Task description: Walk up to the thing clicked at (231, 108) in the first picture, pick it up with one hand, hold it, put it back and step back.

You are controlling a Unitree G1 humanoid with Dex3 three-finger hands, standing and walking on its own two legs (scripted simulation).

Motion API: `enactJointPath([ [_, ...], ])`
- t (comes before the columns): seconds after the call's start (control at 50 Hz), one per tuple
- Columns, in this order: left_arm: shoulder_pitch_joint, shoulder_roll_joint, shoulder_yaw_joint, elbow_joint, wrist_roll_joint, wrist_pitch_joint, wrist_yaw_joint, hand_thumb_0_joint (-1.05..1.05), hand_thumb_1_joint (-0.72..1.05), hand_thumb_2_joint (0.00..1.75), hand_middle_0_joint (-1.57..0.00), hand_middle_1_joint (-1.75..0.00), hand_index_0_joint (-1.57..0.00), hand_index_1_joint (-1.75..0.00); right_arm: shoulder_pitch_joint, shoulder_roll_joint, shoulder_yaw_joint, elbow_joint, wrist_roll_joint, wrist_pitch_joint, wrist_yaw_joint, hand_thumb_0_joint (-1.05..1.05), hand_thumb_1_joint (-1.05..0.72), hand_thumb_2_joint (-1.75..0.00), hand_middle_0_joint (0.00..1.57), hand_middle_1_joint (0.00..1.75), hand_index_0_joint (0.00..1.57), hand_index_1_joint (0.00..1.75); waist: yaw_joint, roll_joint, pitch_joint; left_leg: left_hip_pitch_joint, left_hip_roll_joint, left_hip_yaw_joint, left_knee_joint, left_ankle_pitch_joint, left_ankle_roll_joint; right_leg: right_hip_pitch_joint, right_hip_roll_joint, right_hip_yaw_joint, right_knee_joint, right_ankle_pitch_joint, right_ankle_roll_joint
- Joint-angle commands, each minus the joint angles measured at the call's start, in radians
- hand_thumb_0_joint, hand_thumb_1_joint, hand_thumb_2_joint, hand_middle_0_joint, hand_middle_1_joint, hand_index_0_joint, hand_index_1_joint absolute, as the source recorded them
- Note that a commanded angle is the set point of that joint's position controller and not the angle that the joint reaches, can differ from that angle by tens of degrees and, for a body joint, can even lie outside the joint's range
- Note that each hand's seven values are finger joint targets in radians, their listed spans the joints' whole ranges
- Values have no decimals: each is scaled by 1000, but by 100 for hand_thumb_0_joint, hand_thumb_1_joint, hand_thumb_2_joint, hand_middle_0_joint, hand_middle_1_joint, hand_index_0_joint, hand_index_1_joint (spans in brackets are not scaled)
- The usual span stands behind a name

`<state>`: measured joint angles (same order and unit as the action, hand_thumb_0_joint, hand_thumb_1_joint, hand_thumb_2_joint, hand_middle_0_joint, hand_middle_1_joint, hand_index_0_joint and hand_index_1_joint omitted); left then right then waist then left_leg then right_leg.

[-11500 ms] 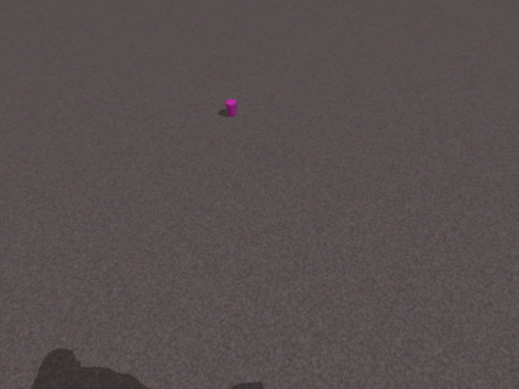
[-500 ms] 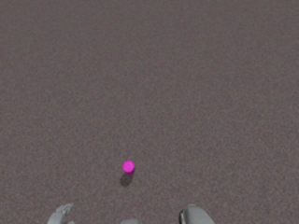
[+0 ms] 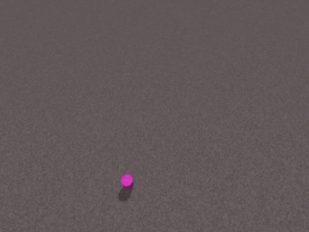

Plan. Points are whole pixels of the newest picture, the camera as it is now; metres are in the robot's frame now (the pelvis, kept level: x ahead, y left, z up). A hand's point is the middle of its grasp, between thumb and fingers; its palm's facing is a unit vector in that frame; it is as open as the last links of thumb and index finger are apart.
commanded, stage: stand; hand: left
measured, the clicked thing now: (128, 182) +0.51 +0.22 -0.72
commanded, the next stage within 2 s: none
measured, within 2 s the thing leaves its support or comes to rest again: neither
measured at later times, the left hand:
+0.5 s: hand out of the picture +0.07 +0.26 -0.14, palm faces -0.01 -0.94 -0.34, open 7.4 cm
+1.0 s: hand out of the picture +0.05 +0.27 -0.15, palm faces -0.04 -0.94 -0.33, open 7.4 cm
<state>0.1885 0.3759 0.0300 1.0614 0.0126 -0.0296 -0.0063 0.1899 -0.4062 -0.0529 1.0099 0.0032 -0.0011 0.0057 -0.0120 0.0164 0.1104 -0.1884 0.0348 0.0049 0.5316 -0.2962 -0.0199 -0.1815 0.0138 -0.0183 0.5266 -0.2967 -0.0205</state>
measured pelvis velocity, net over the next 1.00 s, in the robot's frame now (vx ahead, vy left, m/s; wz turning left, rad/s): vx -0.02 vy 0.02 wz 0.00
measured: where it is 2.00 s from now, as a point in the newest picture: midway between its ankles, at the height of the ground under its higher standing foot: outside the picture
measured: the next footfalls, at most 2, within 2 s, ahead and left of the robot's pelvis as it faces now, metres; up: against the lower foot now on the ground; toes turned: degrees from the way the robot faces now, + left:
none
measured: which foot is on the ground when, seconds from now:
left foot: down 0.00-1.00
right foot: down 0.00-1.00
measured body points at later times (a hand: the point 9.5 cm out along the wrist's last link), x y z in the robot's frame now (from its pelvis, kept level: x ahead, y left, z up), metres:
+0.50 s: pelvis -0.03 +0.01 +0.01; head -0.03 +0.01 +0.46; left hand +0.07 +0.31 -0.11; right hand +0.05 -0.29 -0.12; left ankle +0.00 +0.13 -0.73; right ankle -0.01 -0.11 -0.73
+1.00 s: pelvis -0.02 +0.02 +0.01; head -0.01 +0.02 +0.46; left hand +0.05 +0.32 -0.12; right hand +0.06 -0.28 -0.12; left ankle +0.00 +0.13 -0.73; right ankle -0.01 -0.11 -0.73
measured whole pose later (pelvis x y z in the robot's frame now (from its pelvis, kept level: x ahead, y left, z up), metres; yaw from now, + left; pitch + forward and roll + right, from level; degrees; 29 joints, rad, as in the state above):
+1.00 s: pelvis -0.02 +0.02 +0.01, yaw +0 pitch -2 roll +0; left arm 0.12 0.35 -0.01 1.15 0.01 -0.02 -0.01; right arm 0.09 -0.34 0.00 1.15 -0.01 -0.01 0.02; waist 0.00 -0.01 0.05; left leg -0.14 0.00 0.02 0.32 -0.15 0.00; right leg -0.15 -0.02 0.00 0.34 -0.17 0.01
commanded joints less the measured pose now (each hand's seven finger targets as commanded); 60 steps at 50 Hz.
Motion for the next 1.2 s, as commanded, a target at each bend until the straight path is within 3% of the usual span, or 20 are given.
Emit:
enactJointPath([
  [0.0,-56,211,26,-69,-25,-28,22,0,90,90,-20,-30,-20,-30,-62,-171,-22,-40,0,-39,-13,0,-90,-90,20,30,20,30,17,-91,-192,104,70,-66,-97,439,50,120,-144,115,-117,646,-11],
  [0.02,-76,212,26,-67,-25,-23,23,0,90,90,-20,-30,-20,-30,-61,-167,-16,-32,4,-37,-14,0,-90,-90,20,30,20,30,5,-74,-205,113,74,-60,-120,436,47,136,-146,116,-117,625,-20],
  [0.1,-104,199,18,-46,-15,-12,19,0,90,90,-20,-30,-20,-30,-110,-158,0,-2,2,-24,-14,0,-90,-90,20,30,20,30,4,-51,-196,141,81,-69,-180,336,39,105,-145,119,-181,462,-16],
  [0.2,-159,198,17,-21,-9,-14,14,0,90,90,-20,-30,-20,-30,-140,-149,5,34,-6,-25,-6,0,-90,-90,20,30,20,30,-2,-38,-97,84,82,-83,-242,155,27,19,-139,135,-283,109,-7],
  [0.24,-165,196,17,-10,-9,-17,12,0,90,90,-20,-30,-20,-30,-147,-146,5,43,-7,-29,-2,0,-90,-90,20,30,20,30,-1,-32,-72,62,82,-86,-247,126,29,5,-142,145,-308,35,-1],
  [0.28,-167,189,18,-7,-8,-22,9,0,90,90,-20,-30,-20,-30,-157,-141,5,45,-10,-37,0,0,-90,-90,20,30,20,30,3,-18,-107,80,90,-90,-252,161,31,24,-144,139,-302,95,0],
  [0.32,-177,197,23,0,-8,-23,8,0,90,90,-20,-30,-20,-30,-156,-128,7,52,-14,-42,1,0,-90,-90,20,30,20,30,5,-38,-94,50,85,-92,-267,136,26,30,-140,135,-306,56,4],
  [0.38,-177,184,21,2,-9,-23,5,0,90,90,-20,-30,-20,-30,-164,-129,7,58,-15,-49,0,0,-90,-90,20,30,20,30,8,-6,-132,71,97,-95,-275,167,30,54,-141,126,-286,134,1],
  [0.52,-158,186,20,15,-7,-11,2,0,90,90,-20,-30,-20,-30,-156,-141,4,74,-17,-44,-3,0,-90,-90,20,30,20,30,15,-9,-112,52,94,-106,-297,62,31,9,-132,125,-286,26,3],
  [0.58,-150,182,15,15,-6,-15,3,0,90,90,-20,-30,-20,-30,-156,-140,6,74,-17,-45,-4,0,-90,-90,20,30,20,30,13,-7,-159,78,100,-102,-281,156,38,48,-139,117,-264,136,0],
  [0.6,-147,183,13,18,-6,-14,4,0,90,90,-20,-30,-20,-30,-151,-139,7,79,-17,-44,-5,0,-90,-90,20,30,20,30,13,-20,-133,57,95,-104,-286,137,34,34,-134,118,-273,107,4],
  [0.64,-148,183,11,15,-7,-14,4,0,90,90,-20,-30,-20,-30,-145,-152,5,85,-18,-43,-6,0,-90,-90,20,30,20,30,12,-6,-157,75,98,-99,-275,175,37,52,-141,122,-263,154,0],
  [0.68,-142,187,9,22,-8,-8,5,0,90,90,-20,-30,-20,-30,-135,-147,7,91,-18,-39,-7,0,-90,-90,20,30,20,30,8,-14,-118,42,94,-104,-294,118,32,30,-132,117,-262,93,1],
  [0.76,-122,187,4,22,-7,-6,5,0,90,90,-20,-30,-20,-30,-132,-148,8,92,-17,-35,-6,0,-90,-90,20,30,20,30,11,-15,-114,23,93,-108,-296,89,34,32,-133,118,-261,75,0],
  [0.78,-110,180,2,27,-6,-3,4,0,90,90,-20,-30,-20,-30,-134,-154,7,91,-17,-31,-6,0,-90,-90,20,30,20,30,12,8,-103,15,92,-113,-304,30,37,14,-128,117,-264,40,3],
  [0.9,-105,182,-1,22,-5,-7,6,0,90,90,-20,-30,-20,-30,-133,-154,9,89,-16,-37,-7,0,-90,-90,20,30,20,30,9,-5,-146,66,97,-105,-279,166,39,41,-140,116,-244,160,-1],
  [0.94,-108,178,-3,23,-6,-8,7,0,90,90,-20,-30,-20,-30,-130,-150,12,91,-15,-35,-6,0,-90,-90,20,30,20,30,7,-12,-122,50,97,-106,-284,159,39,37,-138,112,-247,146,3],
  [0.98,-101,177,-6,20,-4,-11,8,0,90,90,-20,-30,-20,-30,-139,-152,12,86,-13,-36,-5,0,-90,-90,20,30,20,30,10,-24,-149,87,99,-102,-265,241,40,42,-141,109,-245,204,4],
  [1.18,-112,181,-4,20,-6,-10,13,0,90,90,-20,-30,-20,-30,-155,-151,14,88,-11,-31,-5,0,-90,-90,20,30,20,30,8,-14,-144,83,98,-95,-262,250,31,70,-146,104,-261,224,6],
])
